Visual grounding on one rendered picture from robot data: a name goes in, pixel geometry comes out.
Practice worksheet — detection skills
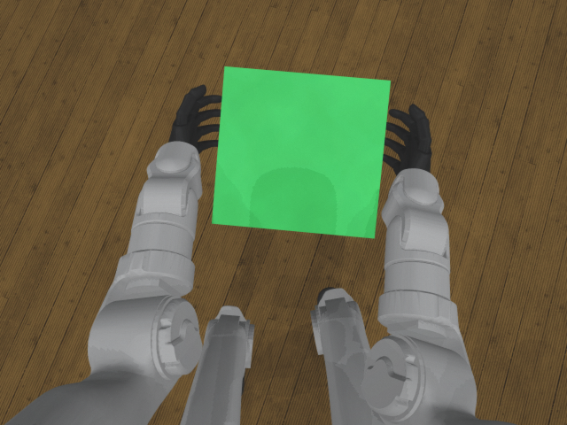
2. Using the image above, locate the left robot hand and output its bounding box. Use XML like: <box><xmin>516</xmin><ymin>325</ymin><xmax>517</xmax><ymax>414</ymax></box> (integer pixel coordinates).
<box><xmin>168</xmin><ymin>85</ymin><xmax>222</xmax><ymax>154</ymax></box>

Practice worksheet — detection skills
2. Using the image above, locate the carton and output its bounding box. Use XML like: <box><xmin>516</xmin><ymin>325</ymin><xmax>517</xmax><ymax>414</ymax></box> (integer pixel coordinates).
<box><xmin>212</xmin><ymin>66</ymin><xmax>391</xmax><ymax>238</ymax></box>

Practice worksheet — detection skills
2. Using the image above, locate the left robot forearm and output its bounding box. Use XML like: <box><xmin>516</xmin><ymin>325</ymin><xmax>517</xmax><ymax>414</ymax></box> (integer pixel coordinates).
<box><xmin>88</xmin><ymin>141</ymin><xmax>203</xmax><ymax>364</ymax></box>

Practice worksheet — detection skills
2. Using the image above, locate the robot right upper arm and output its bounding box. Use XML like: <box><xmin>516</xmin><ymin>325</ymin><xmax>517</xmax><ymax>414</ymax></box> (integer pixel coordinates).
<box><xmin>361</xmin><ymin>334</ymin><xmax>516</xmax><ymax>425</ymax></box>

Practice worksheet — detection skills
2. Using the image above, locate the robot right foot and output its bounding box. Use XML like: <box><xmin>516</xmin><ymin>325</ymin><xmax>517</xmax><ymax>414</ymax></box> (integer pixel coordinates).
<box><xmin>317</xmin><ymin>287</ymin><xmax>335</xmax><ymax>305</ymax></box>

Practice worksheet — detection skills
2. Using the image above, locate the robot left thigh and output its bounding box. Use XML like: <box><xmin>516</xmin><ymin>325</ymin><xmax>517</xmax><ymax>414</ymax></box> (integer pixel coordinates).
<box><xmin>180</xmin><ymin>314</ymin><xmax>254</xmax><ymax>425</ymax></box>

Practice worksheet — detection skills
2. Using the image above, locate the right robot hand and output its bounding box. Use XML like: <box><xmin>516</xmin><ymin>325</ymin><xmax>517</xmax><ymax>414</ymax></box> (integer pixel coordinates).
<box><xmin>383</xmin><ymin>104</ymin><xmax>431</xmax><ymax>176</ymax></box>

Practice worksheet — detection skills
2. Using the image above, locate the right robot forearm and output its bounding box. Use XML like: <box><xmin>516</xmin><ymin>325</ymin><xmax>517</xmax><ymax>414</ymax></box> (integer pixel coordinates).
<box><xmin>377</xmin><ymin>168</ymin><xmax>472</xmax><ymax>372</ymax></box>

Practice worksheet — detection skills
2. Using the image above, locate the robot left upper arm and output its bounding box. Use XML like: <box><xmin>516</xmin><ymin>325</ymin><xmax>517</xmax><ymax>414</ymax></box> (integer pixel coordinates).
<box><xmin>4</xmin><ymin>295</ymin><xmax>203</xmax><ymax>425</ymax></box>

